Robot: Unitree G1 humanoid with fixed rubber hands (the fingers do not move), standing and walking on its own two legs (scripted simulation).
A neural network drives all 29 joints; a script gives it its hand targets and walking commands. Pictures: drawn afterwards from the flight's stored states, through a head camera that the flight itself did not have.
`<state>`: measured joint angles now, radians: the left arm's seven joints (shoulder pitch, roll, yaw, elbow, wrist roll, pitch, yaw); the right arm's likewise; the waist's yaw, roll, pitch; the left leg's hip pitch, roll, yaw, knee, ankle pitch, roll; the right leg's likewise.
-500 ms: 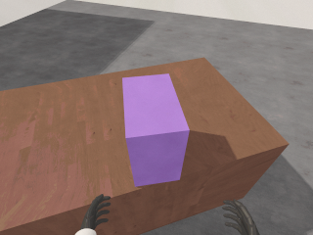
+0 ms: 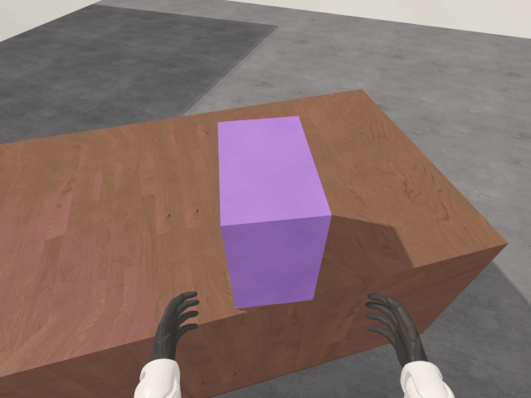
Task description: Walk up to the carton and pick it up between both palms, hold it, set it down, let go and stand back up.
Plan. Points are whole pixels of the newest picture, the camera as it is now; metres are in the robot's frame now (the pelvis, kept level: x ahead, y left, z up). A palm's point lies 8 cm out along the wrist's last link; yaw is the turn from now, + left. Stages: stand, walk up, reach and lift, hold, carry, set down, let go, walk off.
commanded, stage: reach and lift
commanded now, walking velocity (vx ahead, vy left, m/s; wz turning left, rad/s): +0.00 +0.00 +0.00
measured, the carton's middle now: (266, 213) +0.47 +0.03 -0.03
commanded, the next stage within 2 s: none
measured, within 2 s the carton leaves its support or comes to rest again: neither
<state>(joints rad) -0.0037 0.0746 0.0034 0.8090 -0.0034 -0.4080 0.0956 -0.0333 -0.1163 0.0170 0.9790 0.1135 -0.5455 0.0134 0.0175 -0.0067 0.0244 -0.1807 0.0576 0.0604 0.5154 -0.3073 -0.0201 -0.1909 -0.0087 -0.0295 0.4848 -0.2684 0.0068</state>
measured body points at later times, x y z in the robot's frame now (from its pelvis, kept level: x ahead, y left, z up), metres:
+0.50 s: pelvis -0.01 -0.01 -0.01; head +0.01 +0.01 +0.44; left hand +0.28 +0.18 -0.03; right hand +0.31 -0.17 -0.02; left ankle -0.02 +0.13 -0.74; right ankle -0.01 -0.12 -0.74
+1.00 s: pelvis -0.01 +0.00 +0.01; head +0.00 +0.01 +0.46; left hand +0.35 +0.18 +0.05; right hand +0.38 -0.16 +0.05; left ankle -0.02 +0.13 -0.74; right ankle +0.00 -0.12 -0.74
